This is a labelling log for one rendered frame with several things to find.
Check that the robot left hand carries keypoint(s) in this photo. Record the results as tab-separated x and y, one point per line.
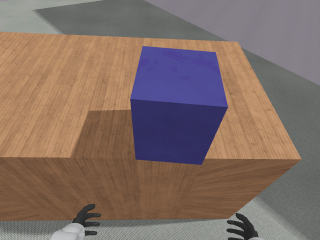
83	215

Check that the pedestal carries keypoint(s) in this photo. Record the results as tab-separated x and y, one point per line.
66	134

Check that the robot left forearm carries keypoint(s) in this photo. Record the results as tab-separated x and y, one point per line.
72	231

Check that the carton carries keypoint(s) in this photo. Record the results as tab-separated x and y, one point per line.
177	103

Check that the robot right hand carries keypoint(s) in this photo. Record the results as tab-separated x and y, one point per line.
249	231

